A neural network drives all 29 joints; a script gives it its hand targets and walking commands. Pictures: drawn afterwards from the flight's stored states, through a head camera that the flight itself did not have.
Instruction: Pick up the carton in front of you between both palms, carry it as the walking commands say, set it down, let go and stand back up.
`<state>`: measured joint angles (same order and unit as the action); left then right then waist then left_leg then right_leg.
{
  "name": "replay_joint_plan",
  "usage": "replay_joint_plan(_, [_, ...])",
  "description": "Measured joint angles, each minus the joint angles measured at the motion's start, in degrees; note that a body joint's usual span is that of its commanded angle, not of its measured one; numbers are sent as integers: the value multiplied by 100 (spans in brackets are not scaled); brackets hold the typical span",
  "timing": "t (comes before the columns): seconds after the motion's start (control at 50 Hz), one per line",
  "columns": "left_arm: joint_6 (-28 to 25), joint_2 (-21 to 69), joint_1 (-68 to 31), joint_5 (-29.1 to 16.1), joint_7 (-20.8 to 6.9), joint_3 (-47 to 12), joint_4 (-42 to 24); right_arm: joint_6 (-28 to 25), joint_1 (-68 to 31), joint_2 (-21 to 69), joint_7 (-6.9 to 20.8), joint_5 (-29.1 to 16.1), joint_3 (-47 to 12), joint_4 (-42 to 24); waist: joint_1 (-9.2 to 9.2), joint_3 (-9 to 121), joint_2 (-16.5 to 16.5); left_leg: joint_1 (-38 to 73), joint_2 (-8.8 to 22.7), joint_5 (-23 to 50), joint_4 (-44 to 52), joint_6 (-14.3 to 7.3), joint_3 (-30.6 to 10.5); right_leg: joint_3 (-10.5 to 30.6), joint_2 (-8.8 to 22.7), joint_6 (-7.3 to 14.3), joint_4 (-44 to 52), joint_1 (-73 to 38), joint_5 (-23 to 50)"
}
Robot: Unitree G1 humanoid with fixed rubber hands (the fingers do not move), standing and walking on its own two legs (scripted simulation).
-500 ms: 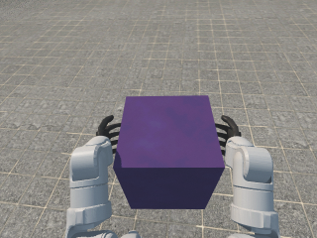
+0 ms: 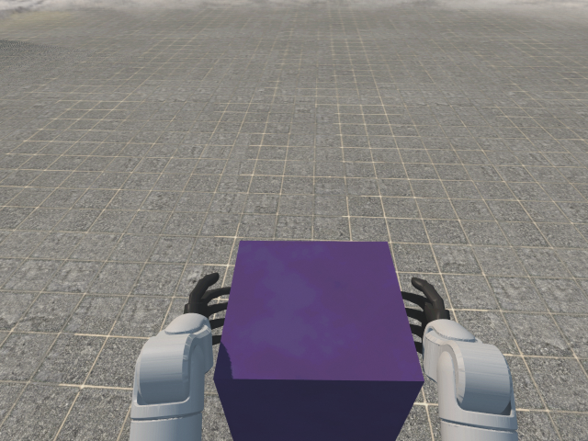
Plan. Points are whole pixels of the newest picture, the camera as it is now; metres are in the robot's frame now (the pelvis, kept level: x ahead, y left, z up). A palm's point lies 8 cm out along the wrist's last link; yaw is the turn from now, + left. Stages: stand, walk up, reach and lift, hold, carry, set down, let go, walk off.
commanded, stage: carry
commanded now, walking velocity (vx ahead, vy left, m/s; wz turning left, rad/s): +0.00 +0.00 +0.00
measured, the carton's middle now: (312, 352) +0.27 +0.00 +0.01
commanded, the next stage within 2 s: hold in 1.22 s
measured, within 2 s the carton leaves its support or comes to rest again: neither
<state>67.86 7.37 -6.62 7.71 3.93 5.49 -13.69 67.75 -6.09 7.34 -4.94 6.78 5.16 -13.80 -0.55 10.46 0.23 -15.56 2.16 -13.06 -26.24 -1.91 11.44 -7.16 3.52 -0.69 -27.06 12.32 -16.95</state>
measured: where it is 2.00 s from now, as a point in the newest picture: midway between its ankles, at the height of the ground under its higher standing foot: outside the picture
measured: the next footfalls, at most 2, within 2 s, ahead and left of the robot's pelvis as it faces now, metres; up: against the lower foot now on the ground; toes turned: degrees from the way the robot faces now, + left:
none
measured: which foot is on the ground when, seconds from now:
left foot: down 0.00-1.00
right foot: down 0.00-1.00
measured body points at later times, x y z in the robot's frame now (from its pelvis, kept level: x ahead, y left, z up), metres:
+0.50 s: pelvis +0.01 -0.02 -0.01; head -0.03 -0.02 +0.44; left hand +0.28 +0.14 +0.05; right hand +0.29 -0.16 +0.05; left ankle +0.01 +0.09 -0.74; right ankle -0.03 -0.12 -0.74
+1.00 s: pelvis -0.02 -0.02 +0.00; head -0.05 -0.02 +0.45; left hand +0.28 +0.14 +0.03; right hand +0.29 -0.16 +0.03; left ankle +0.01 +0.09 -0.74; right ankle -0.03 -0.12 -0.74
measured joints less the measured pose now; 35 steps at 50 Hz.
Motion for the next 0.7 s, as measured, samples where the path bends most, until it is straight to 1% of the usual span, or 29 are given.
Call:
replay_joint_plan(0.08, [67, 13, -154, -9, 0, 61, -53, 112, -177, 13, 0, 22, 57, -76, 5, 142, -64, -49, 79, -259, -288, 61, -39, -25, -47, 14, -139, -25, -192])
replay_joint_plan(0.2, [192, 29, -294, 0, 1, 148, -25, 265, -359, 33, 1, 53, 121, -34, 29, 139, -64, -119, 150, -468, -562, 117, -82, -52, -85, 58, -347, 6, -388])
replay_joint_plan(0.32, [123, 33, -327, 10, 0, 191, 139, 192, -400, 39, 8, 71, 148, 143, 54, 19, -38, -169, 181, -524, -687, 135, -99, -61, -99, 96, -490, 59, -467])
replay_joint_plan(0.4, [-110, 26, -276, 53, -20, 180, 412, -49, -337, 31, 66, 140, 138, 414, 61, -35, -28, -166, 190, -497, -683, 140, -101, -63, -107, 111, -501, 64, -453])
replay_joint_plan(0.58, [-848, 14, -166, 207, -121, 135, 936, -799, -201, 16, 188, 288, 109, 928, 58, -171, -21, -124, 191, -325, -537, 131, -97, -67, -125, 143, -398, 44, -304])
replay_joint_plan(0.7, [-1422, 29, -269, 424, -249, 229, 1516, -1391, -315, 31, 304, 500, 179, 1542, 47, -167, -22, -129, 186, -192, -430, 121, -99, -75, -134, 159, -321, 62, -189])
